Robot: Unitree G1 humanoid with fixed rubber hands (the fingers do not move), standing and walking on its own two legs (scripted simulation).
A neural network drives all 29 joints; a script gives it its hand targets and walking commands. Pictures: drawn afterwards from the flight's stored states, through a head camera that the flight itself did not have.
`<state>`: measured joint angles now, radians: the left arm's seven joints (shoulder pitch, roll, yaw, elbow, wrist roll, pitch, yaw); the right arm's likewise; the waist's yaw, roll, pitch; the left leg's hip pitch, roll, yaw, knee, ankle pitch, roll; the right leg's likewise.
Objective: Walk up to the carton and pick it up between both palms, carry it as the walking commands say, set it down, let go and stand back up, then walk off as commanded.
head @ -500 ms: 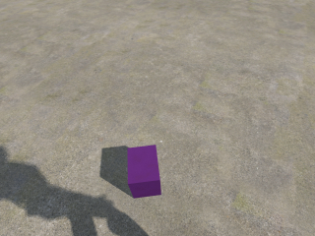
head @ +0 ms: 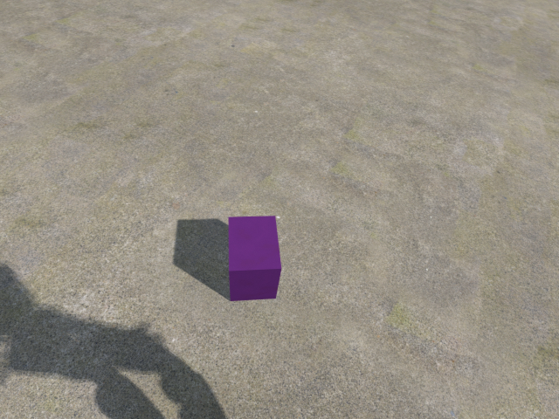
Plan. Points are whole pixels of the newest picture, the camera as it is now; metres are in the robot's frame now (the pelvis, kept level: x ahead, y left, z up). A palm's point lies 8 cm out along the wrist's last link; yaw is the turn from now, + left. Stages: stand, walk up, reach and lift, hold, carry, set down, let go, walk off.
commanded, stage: walk off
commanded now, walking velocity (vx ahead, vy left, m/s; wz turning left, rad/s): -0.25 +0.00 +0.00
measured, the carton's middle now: (252, 258) +0.76 +0.08 -0.66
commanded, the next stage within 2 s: none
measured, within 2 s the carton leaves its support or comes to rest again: neither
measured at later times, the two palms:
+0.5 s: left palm out of the picture -0.11 +0.20 -0.10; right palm out of the picture -0.16 -0.35 -0.14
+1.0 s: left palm out of the picture -0.40 +0.25 -0.16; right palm out of the picture -0.32 -0.28 -0.09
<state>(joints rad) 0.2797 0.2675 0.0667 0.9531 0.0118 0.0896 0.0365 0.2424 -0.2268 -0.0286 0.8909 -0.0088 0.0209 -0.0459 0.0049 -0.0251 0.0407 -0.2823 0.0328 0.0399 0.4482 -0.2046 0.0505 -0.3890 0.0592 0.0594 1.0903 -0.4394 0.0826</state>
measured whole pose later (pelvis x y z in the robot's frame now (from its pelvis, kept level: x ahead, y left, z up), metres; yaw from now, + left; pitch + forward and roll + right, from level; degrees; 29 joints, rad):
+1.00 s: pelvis -0.38 -0.02 +0.00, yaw +0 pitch +1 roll -4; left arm 0.33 0.29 0.09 1.01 0.03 0.10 0.03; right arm 0.25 -0.21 -0.03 0.89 0.00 0.04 -0.05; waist 0.01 -0.05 0.01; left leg -0.23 0.03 0.09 0.41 -0.21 0.07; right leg -0.47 0.07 0.10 1.29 -0.36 0.07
